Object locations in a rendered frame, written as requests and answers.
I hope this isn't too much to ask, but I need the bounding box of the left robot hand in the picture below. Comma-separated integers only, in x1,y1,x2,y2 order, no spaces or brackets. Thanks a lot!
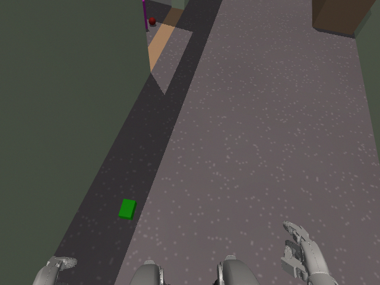
33,256,77,285

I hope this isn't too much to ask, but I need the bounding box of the right robot hand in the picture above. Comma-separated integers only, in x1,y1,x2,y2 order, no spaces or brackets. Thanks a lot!
281,220,330,283

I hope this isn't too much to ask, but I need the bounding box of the right robot arm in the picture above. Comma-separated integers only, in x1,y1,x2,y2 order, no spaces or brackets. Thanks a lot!
307,273,338,285

